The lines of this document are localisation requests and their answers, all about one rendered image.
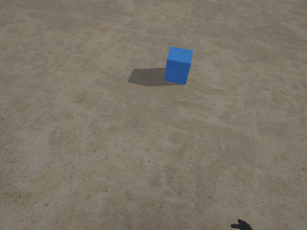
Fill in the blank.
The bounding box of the right robot hand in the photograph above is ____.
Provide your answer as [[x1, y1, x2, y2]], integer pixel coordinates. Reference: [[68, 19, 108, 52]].
[[230, 219, 253, 230]]

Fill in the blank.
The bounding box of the carton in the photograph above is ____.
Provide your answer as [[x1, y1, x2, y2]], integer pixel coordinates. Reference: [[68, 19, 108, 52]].
[[164, 46, 193, 85]]

